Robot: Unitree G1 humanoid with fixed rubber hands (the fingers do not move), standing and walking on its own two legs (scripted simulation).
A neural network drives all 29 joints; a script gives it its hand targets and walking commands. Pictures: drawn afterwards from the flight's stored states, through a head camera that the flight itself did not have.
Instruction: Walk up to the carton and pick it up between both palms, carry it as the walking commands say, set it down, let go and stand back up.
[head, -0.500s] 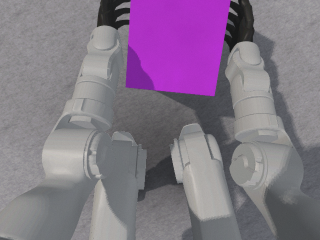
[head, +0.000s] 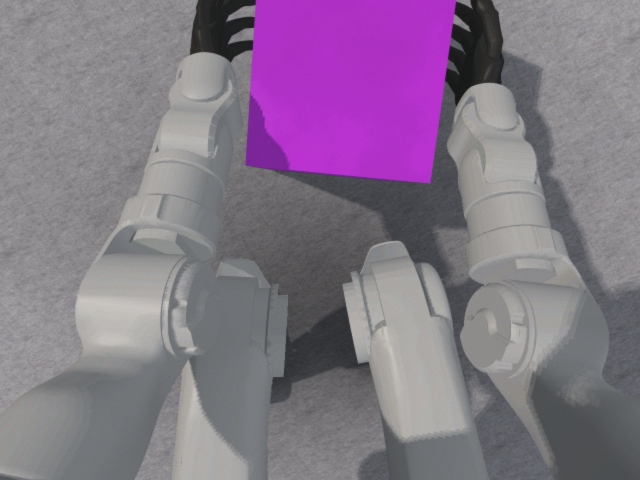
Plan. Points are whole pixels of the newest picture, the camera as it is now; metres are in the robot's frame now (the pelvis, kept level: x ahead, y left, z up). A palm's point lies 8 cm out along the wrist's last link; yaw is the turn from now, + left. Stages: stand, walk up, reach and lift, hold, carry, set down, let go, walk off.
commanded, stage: set down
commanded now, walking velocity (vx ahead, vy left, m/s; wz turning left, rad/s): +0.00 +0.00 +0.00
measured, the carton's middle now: (341, 66) +0.53 -0.06 -0.24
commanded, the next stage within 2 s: none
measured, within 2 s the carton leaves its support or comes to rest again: neither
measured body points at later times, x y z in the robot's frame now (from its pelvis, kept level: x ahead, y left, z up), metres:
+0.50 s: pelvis -0.01 +0.00 +0.01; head +0.35 -0.02 +0.26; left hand +0.52 +0.10 -0.20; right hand +0.47 -0.21 -0.20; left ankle +0.09 +0.11 -0.33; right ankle +0.09 -0.12 -0.33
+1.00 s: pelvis -0.03 +0.00 +0.04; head +0.34 -0.03 +0.29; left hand +0.53 +0.09 -0.13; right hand +0.49 -0.23 -0.12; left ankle +0.09 +0.11 -0.33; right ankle +0.09 -0.11 -0.33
